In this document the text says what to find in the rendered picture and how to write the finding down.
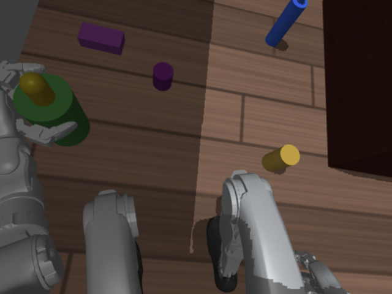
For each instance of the left robot arm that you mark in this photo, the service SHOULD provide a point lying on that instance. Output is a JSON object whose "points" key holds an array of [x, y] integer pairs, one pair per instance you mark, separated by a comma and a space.
{"points": [[29, 261]]}

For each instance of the left robot hand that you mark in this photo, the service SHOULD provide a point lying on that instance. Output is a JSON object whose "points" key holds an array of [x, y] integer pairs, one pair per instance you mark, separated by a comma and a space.
{"points": [[12, 124]]}

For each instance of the right robot foot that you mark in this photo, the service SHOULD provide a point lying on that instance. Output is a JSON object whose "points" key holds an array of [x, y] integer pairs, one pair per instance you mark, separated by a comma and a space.
{"points": [[214, 241]]}

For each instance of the right robot hand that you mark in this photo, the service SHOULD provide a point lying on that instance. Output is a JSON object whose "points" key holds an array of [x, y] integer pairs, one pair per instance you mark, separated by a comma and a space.
{"points": [[320, 279]]}

